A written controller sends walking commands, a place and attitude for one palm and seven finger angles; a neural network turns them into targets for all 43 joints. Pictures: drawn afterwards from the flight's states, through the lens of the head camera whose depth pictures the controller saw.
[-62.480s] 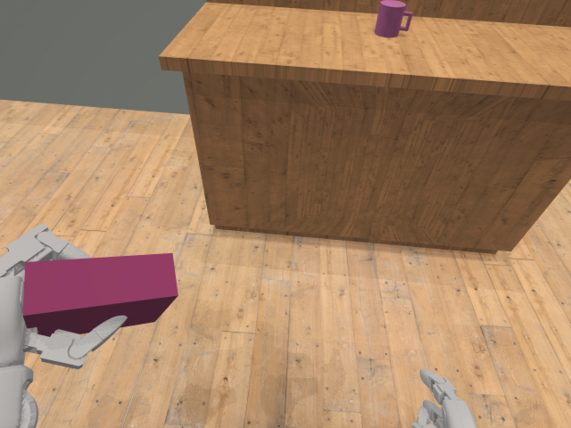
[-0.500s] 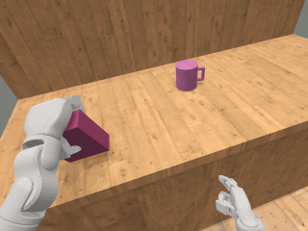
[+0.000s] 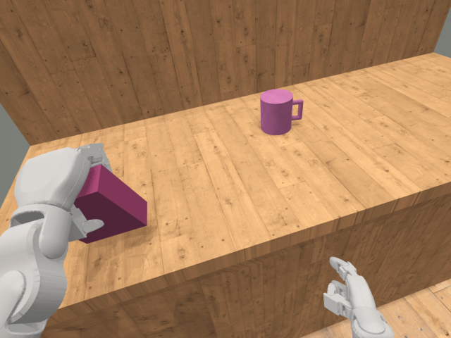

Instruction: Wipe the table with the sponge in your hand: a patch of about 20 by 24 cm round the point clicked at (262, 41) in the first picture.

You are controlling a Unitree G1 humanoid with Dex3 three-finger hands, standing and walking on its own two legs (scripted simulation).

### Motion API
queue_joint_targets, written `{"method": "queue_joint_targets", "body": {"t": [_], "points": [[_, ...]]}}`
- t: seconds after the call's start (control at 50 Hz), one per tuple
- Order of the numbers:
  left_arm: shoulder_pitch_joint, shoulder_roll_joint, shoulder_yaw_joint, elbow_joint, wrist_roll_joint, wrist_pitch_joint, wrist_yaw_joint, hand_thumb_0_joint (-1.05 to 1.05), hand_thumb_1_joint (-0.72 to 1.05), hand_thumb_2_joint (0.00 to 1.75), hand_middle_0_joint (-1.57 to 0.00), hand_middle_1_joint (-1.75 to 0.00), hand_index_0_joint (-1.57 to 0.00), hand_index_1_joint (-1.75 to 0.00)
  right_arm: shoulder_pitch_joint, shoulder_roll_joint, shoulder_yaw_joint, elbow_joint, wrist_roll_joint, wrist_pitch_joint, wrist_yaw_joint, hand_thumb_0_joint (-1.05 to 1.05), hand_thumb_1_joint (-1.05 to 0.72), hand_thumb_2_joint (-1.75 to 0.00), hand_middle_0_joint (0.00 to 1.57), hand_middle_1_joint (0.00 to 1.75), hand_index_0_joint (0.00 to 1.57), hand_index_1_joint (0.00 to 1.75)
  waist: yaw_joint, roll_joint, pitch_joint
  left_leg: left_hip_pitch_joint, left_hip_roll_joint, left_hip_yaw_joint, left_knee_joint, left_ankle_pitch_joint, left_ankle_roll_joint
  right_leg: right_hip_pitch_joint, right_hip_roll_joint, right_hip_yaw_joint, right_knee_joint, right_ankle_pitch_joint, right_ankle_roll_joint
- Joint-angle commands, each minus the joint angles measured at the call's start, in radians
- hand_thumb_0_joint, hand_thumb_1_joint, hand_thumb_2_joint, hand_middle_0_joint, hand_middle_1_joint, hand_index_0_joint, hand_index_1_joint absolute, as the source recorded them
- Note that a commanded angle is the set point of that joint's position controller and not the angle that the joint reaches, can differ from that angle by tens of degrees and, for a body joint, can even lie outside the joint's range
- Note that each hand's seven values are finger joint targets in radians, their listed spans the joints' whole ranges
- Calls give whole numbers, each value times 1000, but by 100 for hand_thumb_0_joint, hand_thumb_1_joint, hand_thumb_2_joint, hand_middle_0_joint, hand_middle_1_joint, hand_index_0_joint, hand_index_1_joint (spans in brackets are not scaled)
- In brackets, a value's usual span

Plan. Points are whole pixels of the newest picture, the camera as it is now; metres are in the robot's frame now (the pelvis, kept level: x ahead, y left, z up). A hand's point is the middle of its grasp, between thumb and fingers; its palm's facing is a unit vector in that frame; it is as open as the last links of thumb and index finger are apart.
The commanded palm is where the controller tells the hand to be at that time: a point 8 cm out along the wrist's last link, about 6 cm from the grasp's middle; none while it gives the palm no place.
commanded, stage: move the sponge above the wiping area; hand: left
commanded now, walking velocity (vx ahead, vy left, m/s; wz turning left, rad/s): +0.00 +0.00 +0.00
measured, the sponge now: (102, 213) +0.24 +0.26 +0.15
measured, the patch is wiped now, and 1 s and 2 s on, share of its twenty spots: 0.10 0.10 0.10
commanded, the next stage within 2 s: turn the palm down, sponge in hand in 0.42 s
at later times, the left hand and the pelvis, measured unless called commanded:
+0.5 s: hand (81, 185) +0.23 +0.26 +0.22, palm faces +0.32 -0.13 -0.94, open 9.3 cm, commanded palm +0.18 +0.26 +0.28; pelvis -0.01 +0.01 +0.00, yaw +0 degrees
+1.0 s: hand (71, 165) +0.25 +0.28 +0.24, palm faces +0.48 -0.16 -0.86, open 9.3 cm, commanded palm +0.19 +0.28 +0.28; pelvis -0.02 +0.01 +0.00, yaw -2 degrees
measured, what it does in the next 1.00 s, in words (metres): stands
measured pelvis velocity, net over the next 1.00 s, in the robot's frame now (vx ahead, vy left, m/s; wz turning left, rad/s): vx -0.02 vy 0.01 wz -0.03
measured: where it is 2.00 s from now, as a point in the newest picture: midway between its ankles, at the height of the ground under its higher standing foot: outside the picture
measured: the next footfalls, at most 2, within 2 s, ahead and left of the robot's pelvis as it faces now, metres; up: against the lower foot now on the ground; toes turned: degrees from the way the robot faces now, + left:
none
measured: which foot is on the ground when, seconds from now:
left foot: down 0.00-1.00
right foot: down 0.00-1.00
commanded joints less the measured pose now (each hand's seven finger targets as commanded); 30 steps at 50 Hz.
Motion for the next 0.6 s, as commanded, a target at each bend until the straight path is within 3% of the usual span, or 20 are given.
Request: {"method": "queue_joint_targets", "body": {"t": [0.0, 0.02, 0.06, 0.1, 0.12, 0.16, 0.2, 0.22, 0.24, 0.28, 0.3, 0.32, 0.4, 0.42, 0.48, 0.5, 0.52, 0.54, 0.56, 0.58], "points": [[-322, 289, 230, -166, 39, -9, 51, 0, 10, 130, -120, -160, -120, -160, -312, -59, -13, -217, 9, -76, -5, 0, -90, -90, 20, 30, 20, 30, 7, -44, -132, 106, -26, -66, -38, 128, 27, -62, -16, 151, -117, 34, -49], [-275, 212, 173, -130, 33, -7, 46, 0, 10, 130, -120, -160, -120, -160, -288, -53, -16, -220, 4, -73, -7, 0, -90, -90, 20, 30, 20, 30, 2, -48, -133, 86, -26, -64, -39, 130, 27, -48, -24, 102, -109, 44, -43], [-273, 234, 190, -113, 32, -8, 39, 0, 10, 130, -120, -160, -120, -160, -278, -60, -18, -206, 2, -67, -6, 0, -90, -90, 20, 30, 20, 30, 3, -85, -136, 90, -24, -68, -43, 136, 27, -50, -26, 103, -121, 56, -36], [-324, 258, 200, -172, 32, -14, 43, 0, 10, 130, -120, -160, -120, -160, -319, -56, -13, -221, 11, -83, -5, 0, -90, -90, 20, 30, 20, 30, 3, -53, -141, 112, -24, -65, -41, 112, 27, -65, -18, 145, -120, 17, -45], [-268, 181, 145, -152, 28, -12, 37, 0, 10, 130, -120, -160, -120, -160, -297, -51, -16, -227, 3, -81, -6, 0, -90, -90, 20, 30, 20, 30, 1, -45, -143, 92, -23, -64, -40, 122, 27, -49, -27, 96, -109, 40, -41], [-267, 220, 174, -172, 31, -16, 36, 0, 10, 130, -120, -160, -120, -160, -288, -57, -19, -217, -1, -73, -5, 0, -90, -90, 20, 30, 20, 30, 4, -79, -159, 104, -25, -68, -42, 137, 30, -43, -27, 106, -119, 56, -37], [-313, 249, 195, -239, 27, -20, 44, 0, 10, 130, -120, -160, -120, -160, -327, -51, -13, -230, 9, -85, -3, 0, -90, -90, 20, 30, 20, 30, 7, -44, -146, 115, -24, -68, -46, 105, 27, -63, -16, 143, -120, 5, -46], [-286, 181, 140, -195, 28, -17, 42, 0, 10, 130, -120, -160, -120, -160, -298, -47, -15, -231, 0, -83, -7, 0, -90, -90, 20, 30, 20, 30, -1, -46, -135, 92, -23, -68, -48, 105, 26, -56, -23, 96, -110, 12, -43], [-307, 227, 176, -202, 29, -21, 47, 0, 10, 130, -120, -160, -120, -160, -273, -51, -16, -218, 4, -81, -3, 0, -90, -90, 20, 30, 20, 30, -2, -66, -160, 104, -22, -77, -53, 116, 23, -50, -22, 113, -119, 15, -41], [-327, 238, 184, -193, 36, -18, 54, 0, 10, 130, -120, -160, -120, -160, -281, -55, -18, -216, 0, -65, -9, 0, -90, -90, 20, 30, 20, 30, 1, -84, -146, 107, -25, -72, -58, 117, 27, -54, -22, 109, -124, 11, -39], [-368, 282, 219, -208, 34, -19, 62, 0, 10, 130, -120, -160, -120, -160, -312, -56, -13, -221, 7, -81, -10, 0, -90, -90, 20, 30, 20, 30, 6, -44, -137, 116, -22, -69, -57, 86, 25, -68, -11, 145, -124, -24, -51], [-346, 201, 154, -157, 33, -13, 58, 0, 10, 130, -120, -160, -120, -160, -290, -50, -14, -223, 1, -76, -14, 0, -90, -90, 20, 30, 20, 30, -3, -41, -120, 92, -24, -67, -60, 79, 23, -66, -17, 98, -119, -23, -46], [-413, 242, 174, -180, 31, -14, 62, 0, 10, 130, -120, -160, -120, -160, -317, -52, -9, -224, 13, -79, -7, 0, -90, -90, 20, 30, 20, 30, 3, -28, -135, 119, -21, -70, -73, 62, 22, -71, -8, 127, -123, -40, -52], [-384, 154, 105, -144, 30, -11, 55, 0, 10, 130, -120, -160, -120, -160, -294, -47, -11, -231, 7, -77, -9, 0, -90, -90, 20, 30, 20, 30, -5, -26, -138, 99, -23, -69, -73, 69, 21, -56, -15, 82, -112, -17, -48], [-367, 193, 136, -155, 29, -8, 52, 0, 10, 130, -120, -160, -120, -160, -282, -55, -15, -219, 6, -61, -2, 0, -90, -90, 20, 30, 20, 30, 0, -74, -160, 111, -21, -71, -73, 97, 24, -47, -18, 94, -123, 2, -41], [-389, 217, 157, -182, 29, -7, 57, 0, 10, 130, -120, -160, -120, -160, -317, -54, -10, -229, 13, -73, 1, 0, -90, -90, 20, 30, 20, 30, 4, -31, -151, 116, -18, -67, -75, 73, 22, -54, -6, 122, -116, -17, -51], [-1342, 1136, 565, -282, 371, -228, 34, 0, 10, 130, -120, -160, -120, -160, -59, -124, -53, -303, -165, -296, -27, 0, -90, -90, 20, 30, 20, 30, 127, -485, 19, 64, -73, -3, 319, 238, 148, -131, -211, 202, 152, 266, -20], [-625, 52, 109, 612, 75, -149, 59, 0, 10, 130, -120, -160, -120, -160, -117, -50, -3, -116, -149, -221, -34, 0, -90, -90, 20, 30, 20, 30, -103, -408, -45, 91, -27, -1, 147, 329, 45, -123, -29, 58, 85, 256, -9], [-703, 201, 238, 171, -42, -253, 18, 0, 10, 130, -120, -160, -120, -160, -29, -97, -22, -129, -76, -190, -13, 0, -90, -90, 20, 30, 20, 30, -47, -218, -219, 192, 11, -56, -25, 225, 3, -81, -27, -2, -57, 170, 19], [-552, 260, 360, 223, -125, -263, -1, 0, 10, 130, -120, -160, -120, -160, -143, -94, -44, -132, -63, -195, -35, 0, -90, -90, 20, 30, 20, 30, -8, -236, -245, 150, -9, -43, 1, 190, 16, -28, -33, 9, -62, 141, 22]]}}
